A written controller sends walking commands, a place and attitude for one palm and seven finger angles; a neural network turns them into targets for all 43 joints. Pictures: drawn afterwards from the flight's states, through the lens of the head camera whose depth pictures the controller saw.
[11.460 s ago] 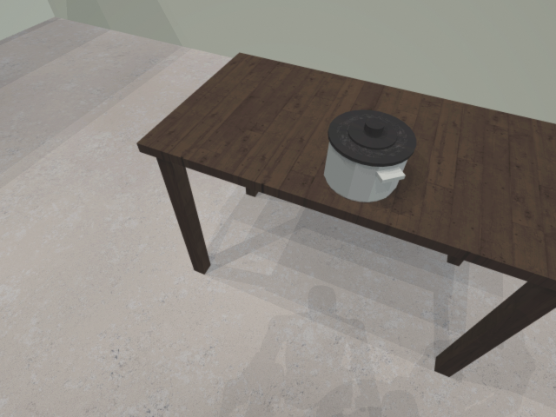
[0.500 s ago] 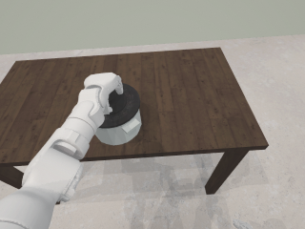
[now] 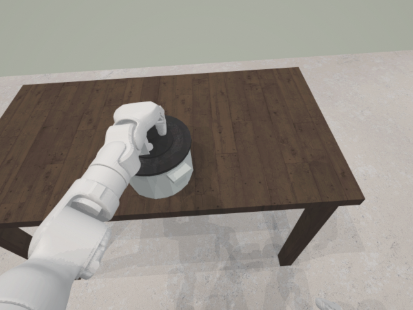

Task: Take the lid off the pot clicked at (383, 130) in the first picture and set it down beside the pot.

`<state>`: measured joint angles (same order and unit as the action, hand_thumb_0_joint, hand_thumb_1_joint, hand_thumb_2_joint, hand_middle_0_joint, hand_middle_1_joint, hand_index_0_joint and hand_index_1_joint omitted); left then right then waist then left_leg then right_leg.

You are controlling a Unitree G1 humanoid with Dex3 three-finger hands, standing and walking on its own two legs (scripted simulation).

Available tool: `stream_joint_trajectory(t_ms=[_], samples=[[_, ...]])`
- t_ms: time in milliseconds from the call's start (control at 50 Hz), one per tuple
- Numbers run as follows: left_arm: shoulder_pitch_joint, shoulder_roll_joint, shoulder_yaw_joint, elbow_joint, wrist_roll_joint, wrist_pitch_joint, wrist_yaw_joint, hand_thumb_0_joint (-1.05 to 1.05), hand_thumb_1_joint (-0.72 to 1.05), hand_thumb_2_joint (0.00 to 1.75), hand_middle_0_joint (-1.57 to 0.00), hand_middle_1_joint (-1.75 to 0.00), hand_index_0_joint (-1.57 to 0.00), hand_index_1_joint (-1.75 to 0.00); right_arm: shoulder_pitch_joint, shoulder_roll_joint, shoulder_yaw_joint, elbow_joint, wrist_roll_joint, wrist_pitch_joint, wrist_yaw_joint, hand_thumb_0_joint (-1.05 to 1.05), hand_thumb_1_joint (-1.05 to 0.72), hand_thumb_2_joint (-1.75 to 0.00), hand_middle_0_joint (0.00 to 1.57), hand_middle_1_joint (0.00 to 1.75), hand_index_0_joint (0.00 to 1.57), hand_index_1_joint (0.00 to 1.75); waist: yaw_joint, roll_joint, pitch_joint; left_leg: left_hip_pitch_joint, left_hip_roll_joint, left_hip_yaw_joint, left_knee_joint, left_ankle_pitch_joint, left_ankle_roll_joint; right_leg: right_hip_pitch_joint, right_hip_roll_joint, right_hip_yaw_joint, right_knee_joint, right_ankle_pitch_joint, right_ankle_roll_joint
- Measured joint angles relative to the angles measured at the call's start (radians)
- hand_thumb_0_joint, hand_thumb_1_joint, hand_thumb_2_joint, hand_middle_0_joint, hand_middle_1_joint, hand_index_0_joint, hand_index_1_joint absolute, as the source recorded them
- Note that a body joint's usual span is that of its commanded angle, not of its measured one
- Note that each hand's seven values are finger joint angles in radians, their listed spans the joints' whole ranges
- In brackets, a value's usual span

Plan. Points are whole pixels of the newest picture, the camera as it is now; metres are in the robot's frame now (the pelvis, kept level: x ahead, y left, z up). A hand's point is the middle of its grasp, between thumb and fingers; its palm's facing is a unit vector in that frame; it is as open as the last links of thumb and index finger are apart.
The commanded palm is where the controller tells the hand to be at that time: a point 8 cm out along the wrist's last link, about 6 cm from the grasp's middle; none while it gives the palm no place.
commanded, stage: close the fingers and squeeze the knob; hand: left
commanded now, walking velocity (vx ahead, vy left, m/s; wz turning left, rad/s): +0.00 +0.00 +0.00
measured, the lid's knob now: (149, 135) +0.48 +0.12 +0.06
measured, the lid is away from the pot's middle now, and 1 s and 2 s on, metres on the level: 0.00 0.00 0.01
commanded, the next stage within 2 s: lift the lid straight up in 0.92 s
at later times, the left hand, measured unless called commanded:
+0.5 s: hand (144, 139) +0.45 +0.12 +0.08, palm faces -0.33 -0.05 -0.94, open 6.8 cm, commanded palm +0.44 +0.12 +0.14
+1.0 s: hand (144, 139) +0.45 +0.12 +0.08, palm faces -0.33 -0.06 -0.94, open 6.8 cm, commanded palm +0.44 +0.12 +0.14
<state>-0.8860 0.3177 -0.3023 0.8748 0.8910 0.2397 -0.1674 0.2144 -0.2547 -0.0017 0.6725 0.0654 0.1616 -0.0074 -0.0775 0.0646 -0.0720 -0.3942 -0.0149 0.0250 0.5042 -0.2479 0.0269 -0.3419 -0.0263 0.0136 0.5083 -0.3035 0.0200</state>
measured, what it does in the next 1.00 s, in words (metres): stands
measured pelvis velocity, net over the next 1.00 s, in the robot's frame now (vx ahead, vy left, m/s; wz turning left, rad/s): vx -0.01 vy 0.00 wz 0.00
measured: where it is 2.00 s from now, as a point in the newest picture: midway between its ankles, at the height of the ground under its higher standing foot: outside the picture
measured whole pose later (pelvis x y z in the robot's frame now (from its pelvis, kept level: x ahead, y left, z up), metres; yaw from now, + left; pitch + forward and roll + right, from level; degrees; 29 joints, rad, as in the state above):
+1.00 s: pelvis -0.01 +0.00 +0.00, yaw +0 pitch +8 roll +0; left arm -0.94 0.31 -0.31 0.94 0.90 0.24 -0.18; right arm 0.23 -0.26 0.00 0.69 0.07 0.15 -0.02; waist -0.08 0.06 -0.07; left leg -0.41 -0.01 0.02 0.51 -0.24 0.03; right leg -0.35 -0.02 0.01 0.51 -0.29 0.02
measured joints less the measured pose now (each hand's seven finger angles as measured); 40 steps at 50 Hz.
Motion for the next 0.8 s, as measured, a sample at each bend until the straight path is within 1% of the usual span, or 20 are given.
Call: stream_joint_trajectory(t_ms=[120,240,380,620,800], samples=[[-0.008,-0.007,-0.007,0.009,0.002,0.000,-0.001,0.01,0.28,0.86,-0.71,-0.98,-0.69,-0.97,-0.016,0.005,0.006,-0.005,0.001,0.001,-0.002,0.01,-0.91,-0.90,0.20,0.30,0.20,0.30,0.004,-0.002,0.000,-0.002,0.000,-0.002,0.003,0.001,0.000,-0.001,0.000,-0.002,0.002,0.000,0.000],[-0.017,-0.009,-0.010,0.016,0.006,0.005,-0.004,0.01,0.32,0.77,-0.72,-0.97,-0.69,-0.96,-0.018,0.007,0.006,-0.007,-0.001,0.002,-0.003,0.01,-0.91,-0.90,0.20,0.30,0.20,0.30,0.004,-0.001,0.000,-0.005,-0.001,-0.003,0.003,0.002,-0.001,-0.004,0.000,-0.003,0.004,0.001,-0.001],[-0.020,-0.009,-0.017,0.021,0.000,0.006,-0.010,0.01,0.37,0.66,-0.72,-0.93,-0.69,-0.92,-0.005,0.003,0.004,-0.001,0.001,0.006,-0.002,0.01,-0.91,-0.90,0.20,0.30,0.20,0.30,0.007,0.002,-0.001,-0.003,0.000,-0.004,0.003,0.002,-0.001,-0.002,0.000,-0.004,0.003,0.001,-0.001],[-0.039,-0.009,-0.027,0.042,0.002,0.007,-0.010,0.01,0.38,0.65,-0.73,-0.92,-0.69,-0.93,0.008,-0.002,0.001,0.014,0.000,0.002,-0.010,0.01,-0.91,-0.90,0.20,0.30,0.20,0.30,0.004,0.000,0.003,-0.008,0.001,-0.009,0.005,0.005,-0.003,-0.006,0.001,-0.009,0.006,0.002,-0.003],[-0.043,-0.001,-0.011,0.055,0.003,-0.002,-0.015,0.01,0.37,0.66,-0.73,-0.93,-0.70,-0.93,0.010,-0.004,0.003,0.012,0.000,-0.007,-0.016,0.01,-0.91,-0.90,0.20,0.30,0.20,0.30,-0.004,-0.003,0.003,-0.008,0.003,-0.005,0.002,0.008,-0.003,-0.007,0.004,-0.005,0.001,0.007,-0.003]])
